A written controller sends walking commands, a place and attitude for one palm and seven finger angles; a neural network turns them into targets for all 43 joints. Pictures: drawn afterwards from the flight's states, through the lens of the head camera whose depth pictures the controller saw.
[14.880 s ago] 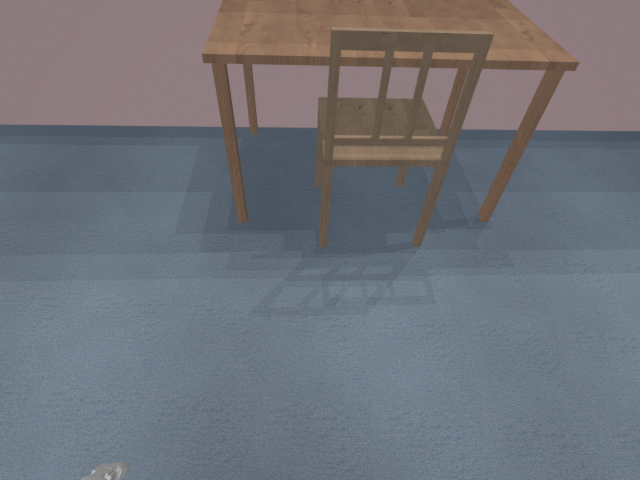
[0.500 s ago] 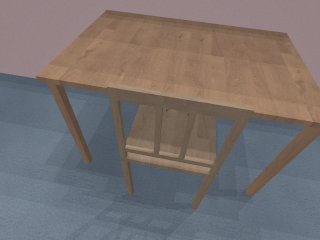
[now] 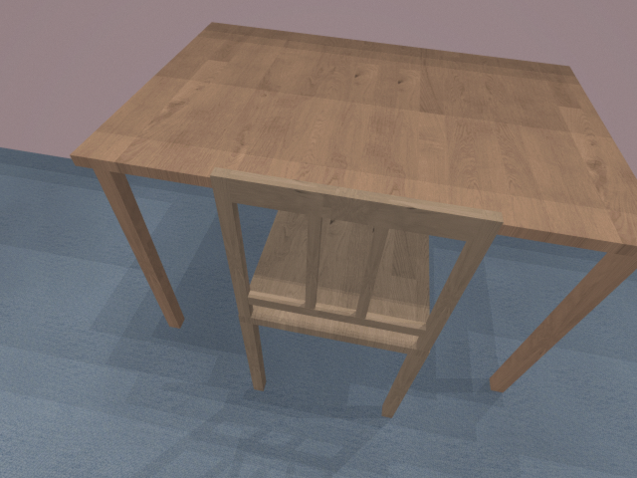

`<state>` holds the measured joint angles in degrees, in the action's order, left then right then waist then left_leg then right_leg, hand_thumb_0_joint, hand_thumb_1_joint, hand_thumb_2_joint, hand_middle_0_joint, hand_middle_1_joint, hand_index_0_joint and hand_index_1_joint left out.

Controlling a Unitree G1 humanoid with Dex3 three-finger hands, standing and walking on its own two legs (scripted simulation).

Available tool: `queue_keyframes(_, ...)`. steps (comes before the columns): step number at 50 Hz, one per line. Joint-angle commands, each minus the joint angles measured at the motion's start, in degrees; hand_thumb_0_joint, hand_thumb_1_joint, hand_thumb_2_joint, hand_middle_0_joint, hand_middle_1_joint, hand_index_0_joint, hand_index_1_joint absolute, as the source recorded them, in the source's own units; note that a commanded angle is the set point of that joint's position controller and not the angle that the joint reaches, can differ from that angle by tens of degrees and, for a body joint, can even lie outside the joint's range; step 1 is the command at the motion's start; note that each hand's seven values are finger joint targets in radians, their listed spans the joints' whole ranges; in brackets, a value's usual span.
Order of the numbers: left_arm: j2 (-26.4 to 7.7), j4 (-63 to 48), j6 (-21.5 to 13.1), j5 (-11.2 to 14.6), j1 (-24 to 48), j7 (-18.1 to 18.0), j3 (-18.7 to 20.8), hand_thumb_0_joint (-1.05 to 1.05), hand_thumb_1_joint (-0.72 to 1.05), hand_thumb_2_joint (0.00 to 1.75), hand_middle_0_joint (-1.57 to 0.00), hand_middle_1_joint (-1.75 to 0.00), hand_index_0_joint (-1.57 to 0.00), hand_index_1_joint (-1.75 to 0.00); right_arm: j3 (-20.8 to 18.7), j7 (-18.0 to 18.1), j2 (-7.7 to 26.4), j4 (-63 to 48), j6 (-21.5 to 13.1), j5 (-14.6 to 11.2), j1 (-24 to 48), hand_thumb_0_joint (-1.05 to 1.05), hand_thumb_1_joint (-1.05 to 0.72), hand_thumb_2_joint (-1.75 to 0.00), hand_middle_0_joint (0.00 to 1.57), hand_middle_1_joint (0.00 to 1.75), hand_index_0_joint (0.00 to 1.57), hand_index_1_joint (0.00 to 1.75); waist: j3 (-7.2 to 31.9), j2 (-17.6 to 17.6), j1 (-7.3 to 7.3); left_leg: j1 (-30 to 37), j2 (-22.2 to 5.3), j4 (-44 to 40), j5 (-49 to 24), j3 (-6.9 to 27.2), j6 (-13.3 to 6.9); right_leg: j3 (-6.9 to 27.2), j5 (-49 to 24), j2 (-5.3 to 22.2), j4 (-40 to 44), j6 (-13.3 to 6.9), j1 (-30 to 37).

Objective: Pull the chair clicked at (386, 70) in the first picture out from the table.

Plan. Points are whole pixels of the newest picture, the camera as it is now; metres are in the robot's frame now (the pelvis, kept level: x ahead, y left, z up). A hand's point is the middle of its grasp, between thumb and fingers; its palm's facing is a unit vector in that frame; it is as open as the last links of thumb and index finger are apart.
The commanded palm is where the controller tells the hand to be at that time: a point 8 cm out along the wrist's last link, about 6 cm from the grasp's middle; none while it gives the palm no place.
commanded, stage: shuffle to correct the standing spot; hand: left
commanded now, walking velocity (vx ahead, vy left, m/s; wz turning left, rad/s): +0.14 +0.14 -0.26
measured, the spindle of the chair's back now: (312, 265) +0.50 +0.05 -0.09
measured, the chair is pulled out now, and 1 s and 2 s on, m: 0.00 0.00 0.00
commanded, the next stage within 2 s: come to a stop and stand still in 0.20 s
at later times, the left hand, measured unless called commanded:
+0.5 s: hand out of the picture +0.08 +0.19 -0.18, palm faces -0.05 -0.97 -0.23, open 7.4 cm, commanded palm none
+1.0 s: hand out of the picture +0.03 +0.15 -0.17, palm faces -0.04 -0.98 -0.17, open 7.3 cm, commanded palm none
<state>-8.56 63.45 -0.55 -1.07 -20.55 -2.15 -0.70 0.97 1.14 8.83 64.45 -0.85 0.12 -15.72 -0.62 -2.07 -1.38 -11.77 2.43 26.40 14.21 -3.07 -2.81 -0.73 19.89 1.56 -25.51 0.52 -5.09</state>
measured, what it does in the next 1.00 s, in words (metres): steps on the spot: right foot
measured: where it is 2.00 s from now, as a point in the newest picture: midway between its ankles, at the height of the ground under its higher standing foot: outside the picture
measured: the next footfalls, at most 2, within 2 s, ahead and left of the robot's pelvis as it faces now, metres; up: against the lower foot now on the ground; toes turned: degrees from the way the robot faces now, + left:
right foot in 0.44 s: +0.05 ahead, -0.10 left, +0.00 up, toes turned -10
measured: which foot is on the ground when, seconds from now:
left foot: down 0.00-1.00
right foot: down 0.00-0.28, up 0.30-0.42, down 0.44-1.00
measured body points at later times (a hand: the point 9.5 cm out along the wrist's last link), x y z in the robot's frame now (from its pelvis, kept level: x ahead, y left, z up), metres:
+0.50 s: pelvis +0.05 +0.01 -0.01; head +0.06 +0.00 +0.44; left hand +0.08 +0.24 -0.16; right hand +0.02 -0.20 -0.17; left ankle +0.00 +0.09 -0.74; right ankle +0.01 -0.09 -0.74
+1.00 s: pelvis +0.03 -0.01 +0.01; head +0.04 +0.00 +0.46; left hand +0.03 +0.20 -0.16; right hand +0.00 -0.21 -0.15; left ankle +0.00 +0.09 -0.74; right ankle +0.01 -0.09 -0.74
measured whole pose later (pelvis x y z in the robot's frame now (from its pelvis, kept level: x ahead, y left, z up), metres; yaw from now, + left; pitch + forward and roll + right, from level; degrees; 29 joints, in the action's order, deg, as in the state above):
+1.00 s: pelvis +0.03 -0.01 +0.01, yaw -5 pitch -1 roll +0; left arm -7.7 63.4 -0.9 -0.6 -19.0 -2.4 -0.9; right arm 1.6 1.8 6.8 65.9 -1.4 0.0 -17.6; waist -1.3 -1.0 -0.9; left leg -4.3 0.2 19.8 14.7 -7.1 -1.6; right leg -5.6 13.8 -0.7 -22.2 -2.8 -7.7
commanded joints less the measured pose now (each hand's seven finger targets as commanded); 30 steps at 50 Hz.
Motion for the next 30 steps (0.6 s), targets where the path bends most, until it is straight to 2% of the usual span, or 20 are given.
queue_keyframes(1,-6.8,-1.1,-0.5,-0.3,-5.3,0.0,1.7,0.00,0.90,0.90,-0.20,-0.30,-0.20,-0.30,-1.5,0.1,6.4,-2.9,-0.3,0.4,-2.4,0.00,-0.90,-0.90,0.20,0.30,0.20,0.30,-7.6,0.3,0.10,-1.8,-5.2,-3.0,2.8,4.4,0.1,6.6,1.8,5.4,6.1,-4.8,-8.3)
queue_keyframes(4,-7.6,-1.2,-0.5,-0.2,-5.9,0.0,2.4,0.00,0.90,0.90,-0.20,-0.30,-0.20,-0.30,-1.5,0.0,6.1,-3.9,-0.4,0.6,-2.3,0.00,-0.90,-0.90,0.20,0.30,0.20,0.30,-8.3,-1.1,-0.14,-4.6,-4.1,0.2,1.8,2.5,0.8,9.9,-1.2,7.4,6.4,-6.4,-6.8)
queue_keyframes(7,-8.2,-1.4,-0.6,-0.2,-6.7,-0.1,2.9,0.00,0.90,0.90,-0.20,-0.30,-0.20,-0.30,-1.5,0.1,6.0,-4.7,-0.9,0.7,-2.4,0.00,-0.90,-0.90,0.20,0.30,0.20,0.30,-7.3,-2.9,-0.33,-5.4,-3.9,2.7,-2.1,0.9,1.0,11.0,-10.6,8.5,4.6,-7.3,-4.6)
queue_keyframes(9,-7.9,-1.6,-0.6,-0.2,-6.4,-0.2,3.0,0.00,0.90,0.90,-0.20,-0.30,-0.20,-0.30,-1.5,0.3,6.4,-4.7,-1.3,0.7,-3.8,0.00,-0.90,-0.90,0.20,0.30,0.20,0.30,-4.7,-1.0,0.21,-1.9,-4.9,2.1,-8.3,1.3,0.8,9.1,-18.1,7.4,0.9,-6.8,-4.2)
queue_keyframes(10,-7.3,-1.8,-0.7,-0.2,-6.2,-0.3,2.9,0.00,0.90,0.90,-0.20,-0.30,-0.20,-0.30,-1.6,0.5,7.0,-4.4,-1.5,0.7,-4.7,0.00,-0.90,-0.90,0.20,0.30,0.20,0.30,-3.2,1.0,0.57,2.1,-6.2,1.6,-14.5,2.1,0.2,7.1,-21.7,5.9,-2.0,-6.2,-5.5)
queue_keyframes(12,-5.9,-2.7,-0.6,-0.3,-4.5,-0.4,2.5,0.00,0.90,0.90,-0.20,-0.30,-0.20,-0.30,-1.9,1.1,8.6,-3.3,-1.6,0.7,-9.2,0.00,-0.90,-0.90,0.20,0.30,0.20,0.30,-0.7,7.4,2.06,10.9,-10.2,0.9,-30.2,5.8,-2.2,2.4,-15.8,2.2,-9.2,-4.7,-11.8)
queue_keyframes(13,-5.0,-3.4,-0.5,-0.2,-3.3,-0.5,2.2,0.00,0.90,0.90,-0.20,-0.30,-0.20,-0.30,-2.0,1.4,9.3,-2.9,-1.6,0.8,-11.6,0.00,-0.90,-0.90,0.20,0.30,0.20,0.30,0.3,10.8,2.43,15.1,-13.5,-0.7,-39.2,8.8,-4.6,-0.6,-3.4,0.0,-13.9,-3.6,-15.8)
queue_keyframes(14,-4.3,-4.1,-0.3,-0.3,-1.7,-0.6,2.0,0.00,0.90,0.90,-0.20,-0.30,-0.20,-0.30,-1.9,1.5,9.1,-2.6,-1.6,0.7,-12.6,0.00,-0.90,-0.90,0.20,0.30,0.20,0.30,-0.4,12.5,2.75,17.3,-16.2,-2.5,-46.5,10.5,-7.2,-1.7,9.9,-0.6,-19.2,-2.6,-20.4)
queue_keyframes(15,-4.0,-4.5,0.1,-0.3,-0.4,-0.6,2.0,0.00,0.90,0.90,-0.20,-0.30,-0.20,-0.30,-1.6,1.4,8.8,-2.7,-1.3,0.8,-12.3,0.00,-0.90,-0.90,0.20,0.30,0.20,0.30,-1.4,11.6,2.48,15.4,-17.8,-4.0,-45.8,10.0,-9.3,-1.7,15.6,0.3,-22.5,-2.4,-21.2)
queue_keyframes(16,-3.4,-4.7,0.2,-0.3,0.1,-0.4,1.8,0.00,0.90,0.90,-0.20,-0.30,-0.20,-0.30,-1.4,1.4,7.9,-3.3,-1.2,0.8,-11.1,0.00,-0.90,-0.90,0.20,0.30,0.20,0.30,-3.2,9.1,1.93,12.4,-18.2,-4.6,-43.5,9.6,-10.4,-1.8,16.2,1.0,-22.7,-2.4,-20.4)
queue_keyframes(18,-2.2,-4.3,0.4,-0.3,-0.1,-0.4,2.0,0.00,0.90,0.90,-0.20,-0.30,-0.20,-0.30,-1.1,1.4,7.1,-4.2,-1.0,1.0,-7.5,0.00,-0.90,-0.90,0.20,0.30,0.20,0.30,-3.7,5.7,0.41,6.7,-16.4,-4.5,-42.5,7.3,-8.9,-2.0,9.2,2.2,-16.4,-2.3,-14.6)
queue_keyframes(20,-2.0,-2.6,0.2,-0.2,-4.9,-0.5,2.1,0.00,0.90,0.90,-0.20,-0.30,-0.20,-0.30,-1.2,1.5,7.1,-4.7,-1.0,0.5,-3.7,0.00,-0.90,-0.90,0.20,0.30,0.20,0.30,-1.1,2.4,-2.27,3.3,-13.6,-1.4,-36.0,4.0,-5.0,-1.8,-7.3,2.6,-4.3,-1.6,-5.4)
queue_keyframes(21,-3.3,-2.0,-0.4,-0.1,-6.2,-0.6,2.1,0.00,0.90,0.90,-0.20,-0.30,-0.20,-0.30,-1.1,1.5,6.1,-4.7,-1.2,0.2,-3.2,0.00,-0.90,-0.90,0.20,0.30,0.20,0.30,-0.8,-0.5,-2.42,1.3,-11.4,-0.1,-28.6,3.2,-2.2,0.8,-16.9,4.1,1.0,-2.2,-2.0)
queue_keyframes(22,-5.3,-2.0,-1.0,-0.1,-6.1,-0.7,2.1,0.00,0.90,0.90,-0.20,-0.30,-0.20,-0.30,-1.1,1.5,5.3,-4.8,-1.2,-0.1,-3.8,0.00,-0.90,-0.90,0.20,0.30,0.20,0.30,-0.1,-3.4,-1.24,-1.8,-8.7,-0.4,-16.6,2.0,0.6,7.4,-30.0,8.6,0.8,-4.4,0.3)
queue_keyframes(23,-7.0,-2.4,-1.0,0.0,-4.3,-0.6,1.8,0.00,0.90,0.90,-0.20,-0.30,-0.20,-0.30,-1.0,1.3,4.2,-4.5,-0.8,-0.1,-4.6,0.00,-0.90,-0.90,0.20,0.30,0.20,0.30,-1.4,-4.0,0.09,-2.9,-6.8,-2.5,-4.8,1.5,1.9,9.6,-34.0,12.4,0.2,-6.8,-1.4)
queue_keyframes(24,-6.9,-2.5,-0.9,0.2,-2.3,-0.4,1.7,0.00,0.90,0.90,-0.20,-0.30,-0.20,-0.30,-0.9,1.3,3.3,-3.6,-0.5,0.1,-4.6,0.00,-0.90,-0.90,0.20,0.30,0.20,0.30,-3.1,-4.1,0.74,-1.0,-6.4,-4.1,-3.7,1.6,2.1,8.3,-34.4,11.9,-0.4,-7.5,-4.2)
queue_keyframes(25,-6.0,-2.9,-0.8,0.3,-0.7,-0.5,1.5,0.00,0.90,0.90,-0.20,-0.30,-0.20,-0.30,-0.9,1.3,3.2,-2.8,-0.3,0.3,-5.0,0.00,-0.90,-0.90,0.20,0.30,0.20,0.30,-4.0,-5.6,1.11,1.1,-7.4,-5.3,-8.0,2.1,1.8,6.1,-33.9,9.4,-1.0,-6.5,-5.7)
queue_keyframes(26,-5.1,-3.1,-0.8,0.3,-0.4,-0.5,1.3,0.00,0.90,0.90,-0.20,-0.30,-0.20,-0.30,-1.0,1.4,3.2,-2.0,-0.5,0.4,-5.7,0.00,-0.90,-0.90,0.20,0.30,0.20,0.30,-4.6,-3.8,0.85,2.1,-8.4,-6.3,-13.8,2.7,1.3,4.2,-33.6,7.7,-1.2,-5.5,-5.8)
queue_keyframes(28,-4.7,-3.3,-0.9,0.4,-0.8,-0.9,1.2,0.00,0.90,0.90,-0.20,-0.30,-0.20,-0.30,-0.8,1.5,3.6,-1.0,-1.0,0.4,-6.9,0.00,-0.90,-0.90,0.20,0.30,0.20,0.30,-1.0,0.3,0.74,5.8,-9.4,-5.8,-24.1,2.9,0.9,3.4,-33.2,6.6,-1.6,-4.4,-4.2)
queue_keyframes(30,-4.6,-3.1,-0.9,0.5,-1.1,-1.0,1.2,0.00,0.90,0.90,-0.20,-0.30,-0.20,-0.30,-0.8,1.6,3.5,-0.4,-1.2,0.3,-7.0,0.00,-0.90,-0.90,0.20,0.30,0.20,0.30,1.1,1.7,0.53,7.9,-9.9,-5.9,-26.3,2.8,0.6,3.0,-30.8,6.2,-0.6,-4.0,-3.1)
